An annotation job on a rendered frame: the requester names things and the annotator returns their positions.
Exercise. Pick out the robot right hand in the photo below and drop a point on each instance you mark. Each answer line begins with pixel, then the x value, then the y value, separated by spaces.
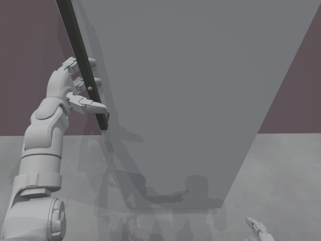
pixel 259 230

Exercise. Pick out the left robot upper arm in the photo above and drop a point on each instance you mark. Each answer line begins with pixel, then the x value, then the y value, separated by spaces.
pixel 36 220

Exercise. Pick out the robot left hand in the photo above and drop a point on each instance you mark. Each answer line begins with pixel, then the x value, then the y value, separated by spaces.
pixel 61 86

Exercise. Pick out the fridge door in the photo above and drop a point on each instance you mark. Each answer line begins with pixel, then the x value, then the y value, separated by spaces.
pixel 187 84

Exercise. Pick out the handle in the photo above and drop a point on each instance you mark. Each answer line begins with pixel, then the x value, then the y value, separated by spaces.
pixel 73 31

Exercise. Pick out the robot left forearm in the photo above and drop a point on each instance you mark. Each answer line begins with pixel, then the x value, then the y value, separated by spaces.
pixel 39 173

